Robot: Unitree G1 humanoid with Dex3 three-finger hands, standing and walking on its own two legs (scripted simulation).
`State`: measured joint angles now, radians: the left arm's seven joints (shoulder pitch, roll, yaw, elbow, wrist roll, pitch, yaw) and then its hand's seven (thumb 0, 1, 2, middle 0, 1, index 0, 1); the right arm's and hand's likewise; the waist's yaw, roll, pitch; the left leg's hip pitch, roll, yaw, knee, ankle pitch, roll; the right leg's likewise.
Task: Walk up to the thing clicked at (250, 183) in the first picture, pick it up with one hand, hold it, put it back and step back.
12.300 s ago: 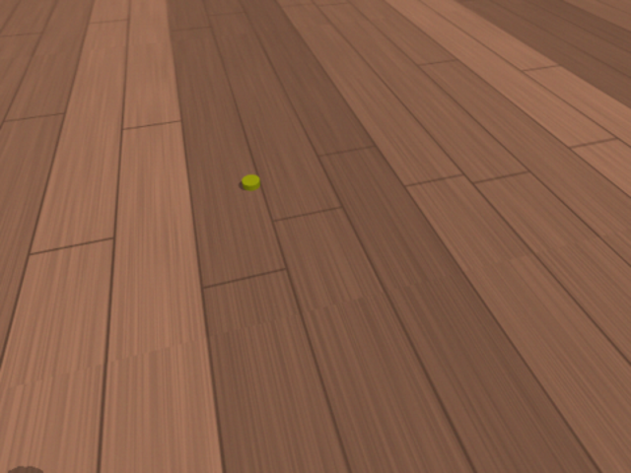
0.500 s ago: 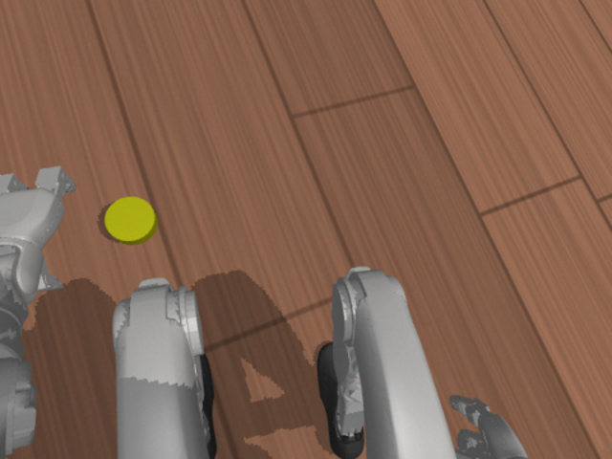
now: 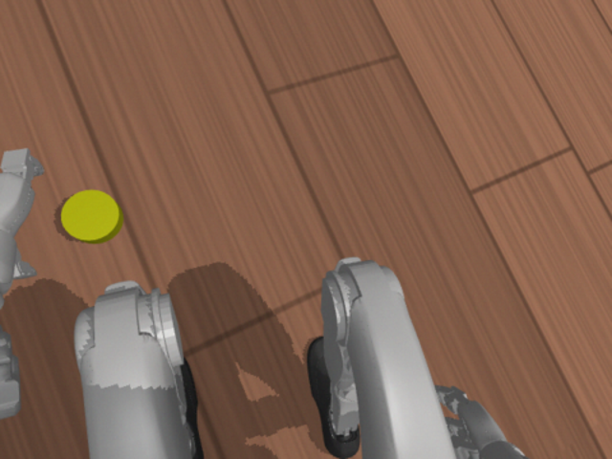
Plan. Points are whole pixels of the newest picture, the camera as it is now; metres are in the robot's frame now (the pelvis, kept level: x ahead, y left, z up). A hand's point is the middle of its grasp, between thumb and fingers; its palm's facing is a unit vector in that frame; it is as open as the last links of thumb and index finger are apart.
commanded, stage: rise first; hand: left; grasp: from above
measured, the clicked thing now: (93, 217) +0.46 +0.29 -0.31
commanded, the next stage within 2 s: approach in 1.88 s
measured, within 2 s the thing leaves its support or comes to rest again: neither
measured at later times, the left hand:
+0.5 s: hand (28, 226) +0.41 +0.33 -0.19, palm faces -0.43 -0.11 -0.90, open 14.3 cm
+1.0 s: hand (35, 227) +0.42 +0.33 -0.20, palm faces -0.43 -0.11 -0.89, open 14.3 cm
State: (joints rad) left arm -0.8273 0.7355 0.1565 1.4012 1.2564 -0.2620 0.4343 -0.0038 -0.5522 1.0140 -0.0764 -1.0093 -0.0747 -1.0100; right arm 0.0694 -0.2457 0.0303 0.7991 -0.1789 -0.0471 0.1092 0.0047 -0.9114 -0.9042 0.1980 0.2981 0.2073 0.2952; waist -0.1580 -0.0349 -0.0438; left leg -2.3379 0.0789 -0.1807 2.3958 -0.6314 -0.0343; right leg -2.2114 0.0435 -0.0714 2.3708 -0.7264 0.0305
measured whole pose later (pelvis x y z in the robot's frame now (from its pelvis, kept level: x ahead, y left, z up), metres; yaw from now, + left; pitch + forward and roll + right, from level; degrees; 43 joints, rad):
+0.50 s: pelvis +0.00 +0.00 -0.01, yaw -1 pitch +31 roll -8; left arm -0.83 0.76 0.17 1.42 1.26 -0.25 0.46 0.00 -0.56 1.03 -0.08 -1.00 -0.07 -1.01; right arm 0.07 -0.26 0.06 0.79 -0.20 -0.05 0.12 0.00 -0.91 -0.90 0.20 0.30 0.21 0.30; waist -0.19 -0.05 -0.01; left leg -2.35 0.08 -0.20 2.44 -0.65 -0.03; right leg -2.22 0.05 -0.09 2.39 -0.73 0.04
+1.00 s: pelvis +0.00 +0.00 -0.02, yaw -3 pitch +30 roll -9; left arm -0.84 0.80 0.18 1.49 1.27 -0.26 0.49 0.00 -0.57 1.04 -0.09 -1.00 -0.07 -1.01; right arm 0.08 -0.27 0.10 0.79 -0.22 -0.08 0.14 0.00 -0.91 -0.90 0.20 0.30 0.21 0.30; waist -0.21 -0.06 0.01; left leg -2.37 0.08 -0.23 2.47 -0.64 -0.03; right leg -2.22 0.06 -0.10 2.41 -0.72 0.04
